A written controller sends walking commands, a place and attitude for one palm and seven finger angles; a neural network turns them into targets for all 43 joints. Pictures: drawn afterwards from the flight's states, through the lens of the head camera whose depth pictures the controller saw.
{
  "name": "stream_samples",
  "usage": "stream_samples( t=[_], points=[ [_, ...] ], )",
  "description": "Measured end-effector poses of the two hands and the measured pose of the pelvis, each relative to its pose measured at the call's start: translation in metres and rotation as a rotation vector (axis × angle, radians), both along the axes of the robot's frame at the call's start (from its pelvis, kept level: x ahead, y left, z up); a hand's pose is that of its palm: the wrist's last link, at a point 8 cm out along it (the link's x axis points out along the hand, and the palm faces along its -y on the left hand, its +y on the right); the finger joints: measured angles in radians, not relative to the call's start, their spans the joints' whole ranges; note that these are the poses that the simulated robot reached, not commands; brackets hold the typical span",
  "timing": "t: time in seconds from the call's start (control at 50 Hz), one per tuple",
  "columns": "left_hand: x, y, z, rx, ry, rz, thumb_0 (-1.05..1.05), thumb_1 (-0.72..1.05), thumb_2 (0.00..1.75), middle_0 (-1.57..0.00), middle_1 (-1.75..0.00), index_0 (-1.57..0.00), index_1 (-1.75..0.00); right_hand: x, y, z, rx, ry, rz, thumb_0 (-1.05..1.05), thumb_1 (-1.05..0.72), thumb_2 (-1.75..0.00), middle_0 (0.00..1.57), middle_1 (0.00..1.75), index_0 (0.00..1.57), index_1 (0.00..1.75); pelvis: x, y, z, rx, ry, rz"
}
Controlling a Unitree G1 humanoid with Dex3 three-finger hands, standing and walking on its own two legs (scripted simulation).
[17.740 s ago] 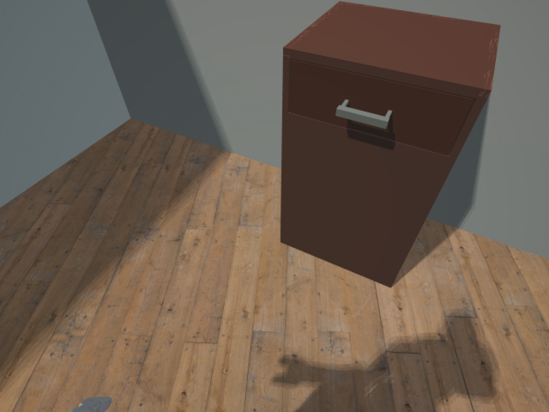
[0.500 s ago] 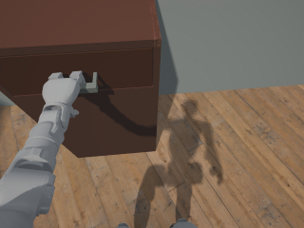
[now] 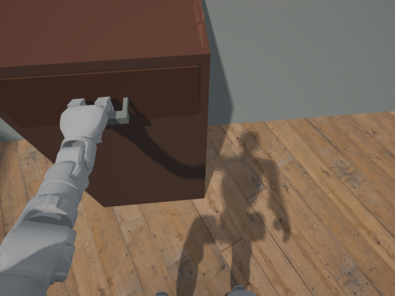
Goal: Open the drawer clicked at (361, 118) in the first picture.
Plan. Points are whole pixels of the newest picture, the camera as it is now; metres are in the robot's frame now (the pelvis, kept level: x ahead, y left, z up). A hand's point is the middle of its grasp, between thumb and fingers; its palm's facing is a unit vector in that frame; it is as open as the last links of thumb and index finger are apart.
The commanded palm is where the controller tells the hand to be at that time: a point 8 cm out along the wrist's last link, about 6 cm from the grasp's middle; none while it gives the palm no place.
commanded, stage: pull the drawer open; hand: left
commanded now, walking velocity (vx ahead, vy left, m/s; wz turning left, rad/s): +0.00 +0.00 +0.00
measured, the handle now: (99, 111) +0.51 +0.22 +0.03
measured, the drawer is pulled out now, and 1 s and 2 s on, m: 0.00 0.12 0.25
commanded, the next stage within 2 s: none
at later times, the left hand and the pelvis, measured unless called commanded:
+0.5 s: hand (92, 158) +0.40 +0.22 +0.01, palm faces -0.04 -0.03 -1.00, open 5.5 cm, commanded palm +0.36 +0.22 +0.07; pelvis +0.01 +0.00 +0.01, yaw +0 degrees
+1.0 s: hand (88, 186) +0.34 +0.21 +0.01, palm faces -0.04 -0.05 -1.00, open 5.5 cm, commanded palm +0.30 +0.22 +0.07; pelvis +0.00 -0.01 +0.01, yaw +0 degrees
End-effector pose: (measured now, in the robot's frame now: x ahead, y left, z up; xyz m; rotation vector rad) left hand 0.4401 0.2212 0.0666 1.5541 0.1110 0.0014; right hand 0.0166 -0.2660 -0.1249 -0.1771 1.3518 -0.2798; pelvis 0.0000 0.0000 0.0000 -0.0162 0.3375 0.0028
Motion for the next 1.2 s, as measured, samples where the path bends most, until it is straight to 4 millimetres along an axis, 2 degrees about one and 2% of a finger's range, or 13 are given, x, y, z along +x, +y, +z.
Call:
stream_samples(
  t=[0.16,0.46,0.64,0.78,1.0,1.2],
  points=[
    [-0.016,0.0,-0.001,-0.021,-0.016,-0.008,0.01,0.74,0.79,-0.35,-1.35,-0.41,-1.35,0.011,-0.001,0.002,0.008,-0.021,-0.002,0.01,-0.91,-0.9,0.2,0.3,0.2,0.3,0.005,0.0,0.004,0.002,-0.017,-0.01],
    [-0.052,-0.002,-0.002,-0.014,-0.032,-0.005,0.01,0.74,0.82,-0.35,-1.35,-0.41,-1.35,0.068,0.0,0.01,0.018,-0.171,0.05,0.01,-0.91,-0.9,0.2,0.3,0.2,0.3,0.006,-0.003,0.008,0.008,-0.063,-0.005],
    [-0.083,-0.004,-0.002,-0.022,-0.042,0.006,0.01,0.74,0.82,-0.33,-1.35,-0.42,-1.35,0.091,0.004,0.014,0.033,-0.238,0.085,0.01,-0.91,-0.9,0.2,0.3,0.2,0.3,0.006,-0.006,0.011,0.011,-0.095,0.001],
    [-0.104,-0.006,-0.003,-0.012,-0.048,0.019,0.01,0.73,0.84,-0.34,-1.35,-0.42,-1.35,0.104,0.006,0.014,0.041,-0.269,0.118,0.01,-0.91,-0.9,0.2,0.3,0.2,0.3,0.002,-0.008,0.011,0.015,-0.12,0.009],
    [-0.123,-0.007,-0.001,-0.029,-0.03,0.037,0.02,0.72,0.82,-0.35,-1.35,-0.42,-1.35,0.112,0.005,0.018,0.043,-0.321,0.122,0.01,-0.91,-0.9,0.2,0.3,0.2,0.3,-0.001,-0.014,0.013,0.023,-0.143,0.0],
    [-0.156,-0.009,-0.002,-0.041,-0.056,0.038,0.02,0.72,0.82,-0.33,-1.35,-0.42,-1.35,0.122,0.001,0.022,0.038,-0.354,0.149,0.01,-0.91,-0.9,0.2,0.3,0.2,0.3,-0.002,-0.016,0.013,0.025,-0.159,-0.002]
  ],
)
